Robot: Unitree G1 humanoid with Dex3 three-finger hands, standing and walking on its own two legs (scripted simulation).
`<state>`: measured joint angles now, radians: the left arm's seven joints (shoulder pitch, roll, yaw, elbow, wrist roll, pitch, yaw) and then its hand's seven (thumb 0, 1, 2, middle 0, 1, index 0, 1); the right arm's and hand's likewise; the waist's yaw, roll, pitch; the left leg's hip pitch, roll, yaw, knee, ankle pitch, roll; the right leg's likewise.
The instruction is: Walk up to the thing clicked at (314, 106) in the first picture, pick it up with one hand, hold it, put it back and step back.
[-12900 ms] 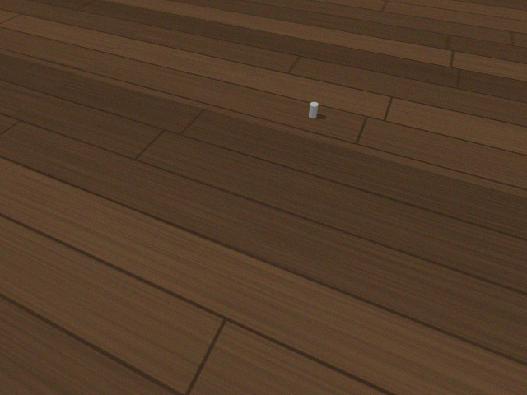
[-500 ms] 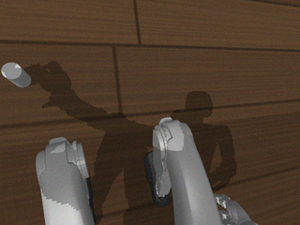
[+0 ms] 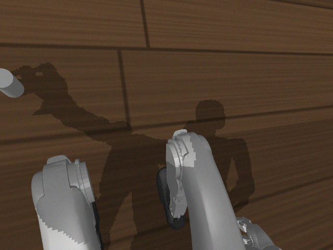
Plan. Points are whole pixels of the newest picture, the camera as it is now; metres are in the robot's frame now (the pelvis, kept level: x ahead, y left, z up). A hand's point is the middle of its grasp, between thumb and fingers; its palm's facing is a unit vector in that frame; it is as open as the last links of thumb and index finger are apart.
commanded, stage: rise first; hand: left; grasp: from above
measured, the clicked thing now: (8, 84) +0.52 +0.31 -0.29
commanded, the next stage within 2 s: approach in 0.90 s
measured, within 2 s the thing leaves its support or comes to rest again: neither
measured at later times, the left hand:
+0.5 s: hand out of the picture +0.47 +0.37 -0.16, palm faces -0.44 -0.08 -0.89, open 13.2 cm
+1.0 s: hand out of the picture +0.47 +0.37 -0.16, palm faces -0.45 -0.08 -0.89, open 12.7 cm
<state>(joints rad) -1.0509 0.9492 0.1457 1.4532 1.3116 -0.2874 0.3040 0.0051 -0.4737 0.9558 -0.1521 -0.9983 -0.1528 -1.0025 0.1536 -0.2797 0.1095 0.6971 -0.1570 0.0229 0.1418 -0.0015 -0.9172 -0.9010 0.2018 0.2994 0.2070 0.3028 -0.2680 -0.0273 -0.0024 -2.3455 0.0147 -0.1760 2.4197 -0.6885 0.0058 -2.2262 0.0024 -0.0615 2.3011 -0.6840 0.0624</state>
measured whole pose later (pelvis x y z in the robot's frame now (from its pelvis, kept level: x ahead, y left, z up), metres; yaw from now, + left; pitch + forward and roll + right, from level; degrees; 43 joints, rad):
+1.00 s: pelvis -0.01 +0.00 +0.00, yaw -1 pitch +33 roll -12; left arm -1.07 1.00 0.13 1.44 1.31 -0.29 0.25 0.01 -0.31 0.83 -0.32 -0.83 -0.31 -0.84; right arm 0.16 -0.29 0.14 0.64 -0.14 0.03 0.14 0.00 -0.92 -0.90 0.20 0.30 0.21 0.30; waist -0.29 -0.03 0.02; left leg -2.36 0.01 -0.18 2.43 -0.67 0.01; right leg -2.23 0.01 -0.07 2.30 -0.66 0.06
